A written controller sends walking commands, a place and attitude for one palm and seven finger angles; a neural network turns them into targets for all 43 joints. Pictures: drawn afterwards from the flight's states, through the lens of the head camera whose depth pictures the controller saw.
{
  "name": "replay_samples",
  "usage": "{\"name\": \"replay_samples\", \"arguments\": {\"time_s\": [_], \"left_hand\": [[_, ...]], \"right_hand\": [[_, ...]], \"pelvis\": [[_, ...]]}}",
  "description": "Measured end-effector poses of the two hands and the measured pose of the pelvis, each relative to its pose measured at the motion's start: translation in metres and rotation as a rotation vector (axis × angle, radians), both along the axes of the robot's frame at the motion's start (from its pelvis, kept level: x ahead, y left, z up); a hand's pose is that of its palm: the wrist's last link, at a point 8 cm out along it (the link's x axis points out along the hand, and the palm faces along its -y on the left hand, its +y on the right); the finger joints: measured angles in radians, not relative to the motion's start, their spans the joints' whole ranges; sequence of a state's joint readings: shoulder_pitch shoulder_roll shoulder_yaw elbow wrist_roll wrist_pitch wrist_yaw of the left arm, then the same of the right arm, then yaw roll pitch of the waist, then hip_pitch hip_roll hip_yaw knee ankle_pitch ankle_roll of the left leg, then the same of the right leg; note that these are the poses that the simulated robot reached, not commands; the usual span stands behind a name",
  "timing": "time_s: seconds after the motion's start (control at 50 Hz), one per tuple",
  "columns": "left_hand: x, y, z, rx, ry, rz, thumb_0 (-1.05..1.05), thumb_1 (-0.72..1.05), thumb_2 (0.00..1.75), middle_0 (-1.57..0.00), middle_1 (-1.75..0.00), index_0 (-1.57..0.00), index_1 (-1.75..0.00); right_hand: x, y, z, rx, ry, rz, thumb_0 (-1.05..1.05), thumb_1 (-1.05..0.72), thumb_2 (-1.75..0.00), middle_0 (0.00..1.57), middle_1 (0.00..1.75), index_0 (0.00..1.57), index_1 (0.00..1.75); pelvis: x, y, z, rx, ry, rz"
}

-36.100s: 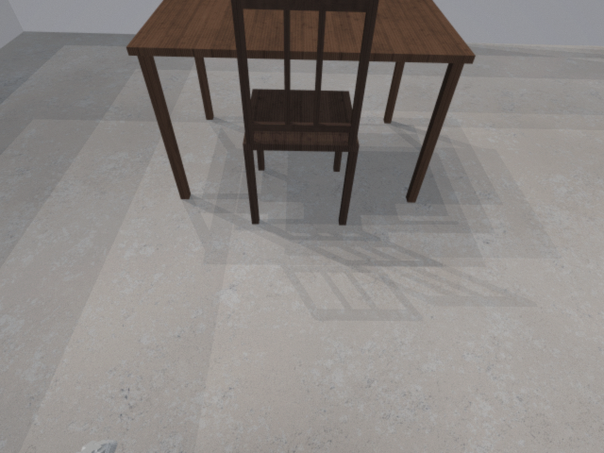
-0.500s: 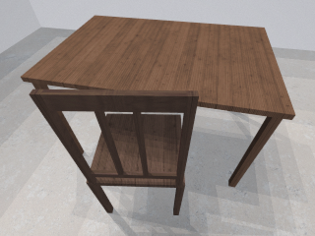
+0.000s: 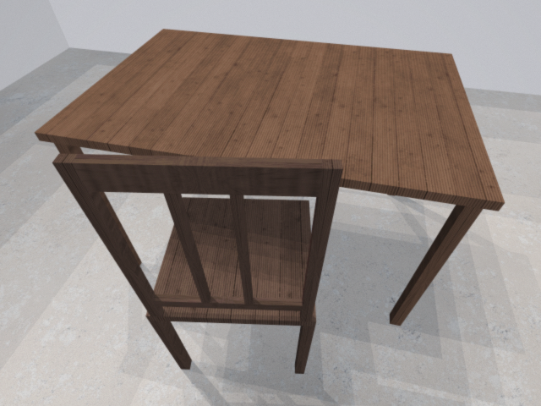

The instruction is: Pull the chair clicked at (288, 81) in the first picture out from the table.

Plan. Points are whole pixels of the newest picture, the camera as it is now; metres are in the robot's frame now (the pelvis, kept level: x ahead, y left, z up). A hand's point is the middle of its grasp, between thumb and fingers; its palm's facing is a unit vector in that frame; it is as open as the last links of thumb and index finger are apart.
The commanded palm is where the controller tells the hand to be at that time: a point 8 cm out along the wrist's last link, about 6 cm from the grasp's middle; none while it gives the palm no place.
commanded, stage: look again from close up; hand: left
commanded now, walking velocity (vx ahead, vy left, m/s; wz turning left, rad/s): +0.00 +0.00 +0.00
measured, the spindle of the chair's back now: (192, 255) +0.40 +0.18 -0.06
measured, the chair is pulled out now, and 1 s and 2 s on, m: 0.14 0.14 0.14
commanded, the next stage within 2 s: none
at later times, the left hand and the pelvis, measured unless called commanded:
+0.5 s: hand out of the picture +0.00 +0.16 -0.17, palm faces +0.01 -0.98 -0.20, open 7.4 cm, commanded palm none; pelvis +0.01 +0.00 +0.00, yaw +0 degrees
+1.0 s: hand out of the picture +0.00 +0.16 -0.18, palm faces +0.02 -0.98 -0.20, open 7.4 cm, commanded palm none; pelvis +0.01 +0.00 +0.00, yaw +0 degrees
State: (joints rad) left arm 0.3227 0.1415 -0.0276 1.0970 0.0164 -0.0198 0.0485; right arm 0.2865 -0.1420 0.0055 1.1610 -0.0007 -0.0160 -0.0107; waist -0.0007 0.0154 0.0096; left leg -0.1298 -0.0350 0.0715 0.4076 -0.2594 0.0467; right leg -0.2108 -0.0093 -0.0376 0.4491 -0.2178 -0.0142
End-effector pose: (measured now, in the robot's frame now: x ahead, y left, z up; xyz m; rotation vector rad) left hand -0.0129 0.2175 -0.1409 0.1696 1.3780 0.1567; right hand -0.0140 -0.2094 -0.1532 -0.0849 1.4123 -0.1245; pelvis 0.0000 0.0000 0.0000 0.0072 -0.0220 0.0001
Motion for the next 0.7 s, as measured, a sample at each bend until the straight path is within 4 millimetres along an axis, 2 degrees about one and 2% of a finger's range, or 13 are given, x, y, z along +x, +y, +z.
{"name": "replay_samples", "arguments": {"time_s": [0.26, 0.7], "left_hand": [[0.005, -0.004, -0.001, -0.006, -0.002, -0.005, 0.01, 0.91, 0.89, -0.20, -0.30, -0.20, -0.30], [0.007, -0.008, -0.003, -0.019, 0.005, 0.004, 0.01, 0.91, 0.89, -0.20, -0.30, -0.20, -0.30]], "right_hand": [[-0.016, 0.008, -0.001, 0.015, 0.039, -0.028, 0.01, -0.90, -0.90, 0.20, 0.30, 0.20, 0.30], [-0.002, 0.006, 0.001, 0.001, 0.019, -0.024, 0.00, -0.90, -0.90, 0.20, 0.30, 0.20, 0.30]], "pelvis": [[0.002, -0.001, -0.001, 0.000, 0.009, -0.004], [0.008, -0.002, -0.001, -0.006, 0.018, -0.002]]}}
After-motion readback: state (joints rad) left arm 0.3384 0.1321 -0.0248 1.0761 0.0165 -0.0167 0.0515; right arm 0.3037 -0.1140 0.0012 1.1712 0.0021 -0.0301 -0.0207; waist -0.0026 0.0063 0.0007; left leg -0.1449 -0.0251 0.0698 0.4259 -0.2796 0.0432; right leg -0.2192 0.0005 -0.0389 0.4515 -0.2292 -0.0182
